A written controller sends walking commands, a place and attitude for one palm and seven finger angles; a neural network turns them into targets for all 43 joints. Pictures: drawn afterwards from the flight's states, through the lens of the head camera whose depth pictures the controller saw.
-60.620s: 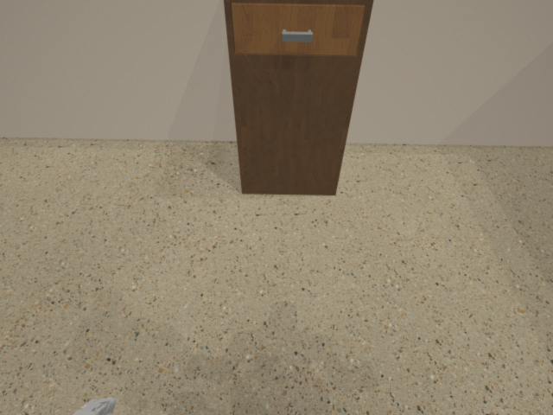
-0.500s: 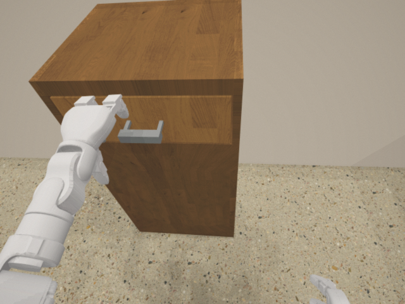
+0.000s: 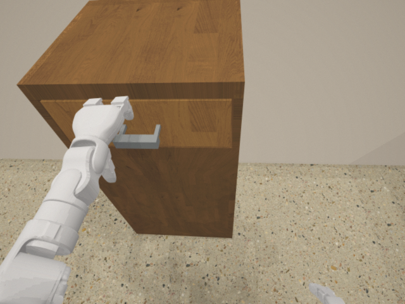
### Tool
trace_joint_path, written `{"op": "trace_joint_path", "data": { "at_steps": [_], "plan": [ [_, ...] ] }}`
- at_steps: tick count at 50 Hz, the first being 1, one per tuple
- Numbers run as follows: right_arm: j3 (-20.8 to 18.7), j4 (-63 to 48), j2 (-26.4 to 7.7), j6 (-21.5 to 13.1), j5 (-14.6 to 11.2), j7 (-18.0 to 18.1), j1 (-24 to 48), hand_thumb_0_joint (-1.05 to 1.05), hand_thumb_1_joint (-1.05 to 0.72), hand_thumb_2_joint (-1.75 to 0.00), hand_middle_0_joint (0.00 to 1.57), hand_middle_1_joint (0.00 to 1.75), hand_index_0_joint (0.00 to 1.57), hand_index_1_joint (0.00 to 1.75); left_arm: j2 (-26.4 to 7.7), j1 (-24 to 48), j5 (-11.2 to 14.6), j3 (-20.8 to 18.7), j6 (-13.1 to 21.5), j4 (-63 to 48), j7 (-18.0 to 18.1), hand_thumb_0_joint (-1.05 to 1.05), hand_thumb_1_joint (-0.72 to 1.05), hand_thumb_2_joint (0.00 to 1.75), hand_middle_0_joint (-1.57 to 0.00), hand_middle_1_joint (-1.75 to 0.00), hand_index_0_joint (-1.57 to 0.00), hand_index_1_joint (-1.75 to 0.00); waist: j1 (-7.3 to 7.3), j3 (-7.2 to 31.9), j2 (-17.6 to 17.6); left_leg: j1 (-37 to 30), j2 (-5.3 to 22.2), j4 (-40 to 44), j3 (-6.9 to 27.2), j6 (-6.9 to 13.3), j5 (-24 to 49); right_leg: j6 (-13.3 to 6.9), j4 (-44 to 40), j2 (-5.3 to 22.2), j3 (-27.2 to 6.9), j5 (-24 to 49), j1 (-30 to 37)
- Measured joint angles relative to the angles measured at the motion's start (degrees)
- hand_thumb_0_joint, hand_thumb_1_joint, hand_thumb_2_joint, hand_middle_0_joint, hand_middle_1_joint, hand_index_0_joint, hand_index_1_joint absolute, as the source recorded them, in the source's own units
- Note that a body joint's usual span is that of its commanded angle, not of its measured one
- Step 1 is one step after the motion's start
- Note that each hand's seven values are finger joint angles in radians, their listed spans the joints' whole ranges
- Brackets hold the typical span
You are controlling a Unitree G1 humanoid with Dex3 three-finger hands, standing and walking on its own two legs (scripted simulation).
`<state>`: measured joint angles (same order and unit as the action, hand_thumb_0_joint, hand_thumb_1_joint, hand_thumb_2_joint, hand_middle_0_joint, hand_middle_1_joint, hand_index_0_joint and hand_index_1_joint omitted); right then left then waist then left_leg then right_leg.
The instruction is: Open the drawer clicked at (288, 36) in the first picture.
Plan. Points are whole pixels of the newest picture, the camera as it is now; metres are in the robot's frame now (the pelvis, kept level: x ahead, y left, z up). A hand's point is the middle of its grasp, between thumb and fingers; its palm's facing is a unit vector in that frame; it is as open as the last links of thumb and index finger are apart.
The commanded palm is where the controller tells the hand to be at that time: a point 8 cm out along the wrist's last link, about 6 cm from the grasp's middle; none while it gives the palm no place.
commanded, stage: move the hooked fingers above the handle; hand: left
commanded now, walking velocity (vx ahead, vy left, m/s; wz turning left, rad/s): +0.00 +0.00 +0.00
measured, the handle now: (138, 134) +0.47 +0.20 +0.04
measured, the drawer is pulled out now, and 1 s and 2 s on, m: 0.00 0.00 0.00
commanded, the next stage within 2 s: none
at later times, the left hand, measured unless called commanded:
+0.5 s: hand (110, 141) +0.40 +0.23 +0.10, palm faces -0.03 -0.01 -1.00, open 13.8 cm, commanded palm +0.38 +0.21 +0.16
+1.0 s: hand (121, 130) +0.42 +0.21 +0.11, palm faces -0.01 -0.01 -1.00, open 13.8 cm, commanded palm +0.39 +0.22 +0.16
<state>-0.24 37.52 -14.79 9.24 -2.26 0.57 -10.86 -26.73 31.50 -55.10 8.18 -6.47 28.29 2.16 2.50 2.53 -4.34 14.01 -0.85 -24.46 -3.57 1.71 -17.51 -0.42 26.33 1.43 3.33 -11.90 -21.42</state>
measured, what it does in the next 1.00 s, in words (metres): stands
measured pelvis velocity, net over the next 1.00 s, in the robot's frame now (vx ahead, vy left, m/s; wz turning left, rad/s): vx -0.01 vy -0.01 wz -0.03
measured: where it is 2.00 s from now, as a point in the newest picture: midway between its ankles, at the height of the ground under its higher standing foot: outside the picture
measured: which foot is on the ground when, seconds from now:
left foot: down 0.00-1.00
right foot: down 0.00-1.00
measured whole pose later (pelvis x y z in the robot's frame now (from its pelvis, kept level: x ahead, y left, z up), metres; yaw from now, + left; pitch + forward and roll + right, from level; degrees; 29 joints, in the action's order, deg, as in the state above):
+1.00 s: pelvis -0.01 -0.01 +0.00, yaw -1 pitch +7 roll +1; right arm 0.0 38.4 -15.3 10.0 -2.5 1.9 -13.9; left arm -27.1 37.9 -55.9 5.9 -0.9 39.0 3.3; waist 0.5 3.7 -4.5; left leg 15.6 -0.4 -24.9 -4.9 1.4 -16.7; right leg -0.9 26.9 0.8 2.0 -10.7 -23.6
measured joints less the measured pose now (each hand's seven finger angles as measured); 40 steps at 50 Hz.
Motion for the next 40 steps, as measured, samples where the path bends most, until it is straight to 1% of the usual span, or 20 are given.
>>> {"op": "trace_joint_path", "data": {
  "at_steps": [2,5,8,11,13,15,16,18,20,22,25,27,29,32,34,36,38,40],
  "plan": [
    [-0.4,-0.3,-0.3,0.1,0.1,0.2,-0.6,0.01,-0.91,-0.90,0.20,0.29,0.20,0.30,0.2,-0.1,0.7,1.4,0.4,-0.5,-2.1,-0.01,-0.49,0.30,-0.31,-1.20,-0.32,-1.20,-0.01,-0.1,0.0,0.2,0.0,-0.3,0.4,0.0,-0.2,0.0,0.2,0.1,0.4,-0.3,0.1],
    [-0.9,-0.4,-0.7,-0.1,0.4,0.7,-1.3,0.01,-0.91,-0.90,0.20,0.29,0.20,0.30,1.2,-0.5,1.4,3.5,3.5,-2.3,-3.7,-0.01,-0.49,0.30,-0.31,-1.20,-0.32,-1.20,0.04,-0.1,0.1,0.4,-0.1,-1.1,0.9,0.0,-0.7,0.0,0.7,0.2,0.9,-0.8,0.1],
    [-1.4,-0.1,-0.8,-0.6,0.6,1.1,-1.4,0.01,-0.91,-0.90,0.20,0.29,0.20,0.30,2.7,-0.2,1.3,4.6,7.7,-2.8,-2.5,-0.01,-0.49,0.30,-0.32,-1.20,-0.32,-1.20,-0.07,0.0,0.2,0.8,-0.1,-1.8,1.0,-0.1,-1.1,0.0,1.5,0.3,1.0,-1.3,-0.3],
    [-1.3,0.3,-0.5,-1.0,0.8,1.1,-0.9,0.01,-0.91,-0.90,0.20,0.29,0.20,0.30,3.5,0.6,0.5,2.8,10.6,-1.6,0.7,-0.01,-0.49,0.30,-0.32,-1.20,-0.32,-1.20,-0.47,0.1,0.6,1.2,0.1,-2.1,0.4,-0.2,-1.4,-0.2,2.2,0.1,0.4,-1.5,-1.1],
    [-1.2,0.5,-0.2,-1.2,0.9,0.9,-0.7,0.01,-0.91,-0.90,0.20,0.29,0.20,0.30,3.3,1.7,-0.4,1.1,10.4,0.1,3.3,0.00,-0.49,0.30,-0.32,-1.20,-0.32,-1.20,-0.70,0.2,0.6,1.4,0.2,-2.0,0.0,-0.3,-1.3,-0.3,2.3,-0.1,0.0,-1.4,-1.7],
    [-1.1,0.9,0.0,-1.2,0.9,0.5,-0.6,0.01,-0.91,-0.90,0.20,0.29,0.20,0.30,2.8,2.2,-0.6,-0.1,10.1,1.1,4.6,0.00,-0.49,0.30,-0.35,-1.22,-0.32,-1.20,-0.75,0.3,0.5,1.4,0.4,-1.7,-0.5,-0.5,-1.1,-0.4,2.1,-0.4,-0.5,-1.2,-1.9],
    [-1.0,1.0,0.0,-1.1,0.9,0.3,-0.5,0.01,-0.91,-0.90,0.20,0.29,0.20,0.30,2.6,1.9,-1.0,-0.4,9.5,1.2,5.2,0.00,-0.49,0.30,-0.37,-1.23,-0.32,-1.20,-0.75,0.4,0.3,1.3,0.5,-1.4,-0.7,-0.5,-1.0,-0.4,1.9,-0.5,-0.7,-1.0,-2.0],
    [-0.8,1.1,0.1,-0.5,0.8,0.1,-0.5,0.01,-0.91,-0.90,0.20,0.29,0.20,0.30,2.4,1.2,-1.4,-1.6,6.8,1.7,5.9,0.00,-0.49,0.30,-0.38,-1.24,-0.32,-1.20,-0.77,0.6,-0.2,1.0,0.6,-0.7,-1.0,-0.5,-0.6,-0.5,1.4,-0.8,-1.0,-0.6,-1.8],
    [-0.4,1.1,0.1,0.1,0.5,0.1,-0.4,0.01,-0.91,-0.90,0.20,0.29,0.20,0.30,1.6,0.5,-1.2,-2.7,4.3,2.4,5.4,0.00,-0.49,0.30,-0.38,-1.24,-0.32,-1.20,-0.80,0.6,-0.5,0.5,0.8,-0.1,-1.3,-0.6,-0.3,-0.6,0.9,-1.0,-1.2,-0.2,-1.5],
    [-0.2,0.9,0.1,0.6,0.2,0.3,-0.5,0.01,-0.91,-0.90,0.20,0.29,0.20,0.30,0.4,-0.3,-0.8,-3.5,2.4,2.8,3.8,0.00,-0.49,0.30,-0.37,-1.23,-0.32,-1.20,-0.85,0.5,-0.6,0.1,0.9,0.5,-1.2,-0.7,0.1,-0.7,0.5,-1.1,-1.2,0.0,-1.1],
    [-0.4,0.0,-0.2,0.8,-0.1,0.7,-1.2,0.01,-0.91,-0.90,0.20,0.29,0.20,0.30,-1.1,-1.9,0.2,-3.2,1.3,1.6,0.5,0.00,-0.49,0.30,-0.35,-1.22,-0.32,-1.20,-0.68,0.3,-0.5,-0.4,0.9,0.7,-0.6,-0.7,0.4,-0.8,0.1,-1.0,-0.6,0.2,-0.3],
    [-0.8,-0.4,-0.6,0.5,-0.2,1.1,-1.6,0.01,-0.91,-0.90,0.20,0.29,0.20,0.30,-1.4,-2.3,1.1,-1.7,2.1,0.5,-1.6,0.00,-0.49,0.30,-0.34,-1.22,-0.32,-1.20,-0.29,0.0,-0.4,-0.5,0.8,0.3,0.2,-0.8,0.4,-0.9,0.1,-0.8,0.2,0.1,0.3],
    [-1.1,-0.4,-1.1,0.0,0.0,1.5,-1.8,0.01,-0.91,-0.90,0.20,0.29,0.20,0.30,-1.1,-2.3,1.6,0.0,4.2,-0.5,-3.0,-0.01,-0.49,0.30,-0.33,-1.21,-0.32,-1.20,0.14,-0.4,0.0,-0.5,0.7,-0.3,0.9,-0.8,0.3,-0.9,0.3,-0.5,0.9,-0.1,0.7],
    [-1.5,-0.2,-1.6,-1.1,0.1,2.1,-1.5,0.01,-0.91,-0.90,0.20,0.29,0.20,0.30,0.0,-0.8,1.5,3.2,8.2,-0.4,-3.2,-0.01,-0.49,0.30,-0.33,-1.21,-0.32,-1.20,0.43,-0.8,0.5,0.1,0.4,-1.5,1.7,-0.8,0.1,-0.9,1.0,-0.1,1.7,-0.3,0.7],
    [-1.7,0.0,-1.6,-1.9,0.2,2.3,-1.0,0.01,-0.91,-0.90,0.20,0.29,0.20,0.30,1.0,0.9,1.0,4.3,10.9,0.8,-1.9,-0.01,-0.49,0.30,-0.32,-1.21,-0.32,-1.20,0.29,-0.9,0.9,0.7,0.2,-2.1,1.9,-0.7,0.0,-0.9,1.5,0.1,1.8,-0.4,0.2],
    [-1.5,0.1,-1.4,-2.4,0.3,2.5,-0.3,0.01,-0.91,-0.90,0.20,0.29,0.20,0.30,1.5,2.3,0.4,3.6,13.0,2.2,0.1,-0.01,-0.49,0.30,-0.32,-1.20,-0.32,-1.20,-0.22,-0.8,1.2,1.2,0.2,-2.5,1.6,-0.7,0.0,-0.9,1.9,0.1,1.5,-0.4,-0.5],
    [-1.3,0.2,-1.0,-2.7,0.3,2.5,0.1,0.01,-0.91,-0.90,0.20,0.29,0.20,0.30,1.5,3.9,-0.2,2.2,13.7,4.1,2.5,0.00,-0.49,0.30,-0.32,-1.20,-0.32,-1.20,-0.85,-0.6,1.4,1.7,0.2,-2.5,1.1,-0.7,0.0,-0.9,2.1,0.0,1.0,-0.2,-1.2],
    [-0.9,0.4,-0.5,-2.7,0.3,2.4,0.3,0.01,-0.91,-0.90,0.20,0.29,0.20,0.30,1.1,5.8,-0.8,0.3,12.8,6.6,4.8,0.00,-0.49,0.30,-0.32,-1.20,-0.32,-1.20,-1.42,-0.3,1.5,2.0,0.3,-2.3,0.5,-0.7,0.1,-0.8,2.1,-0.1,0.4,0.1,-1.8]
  ]
}}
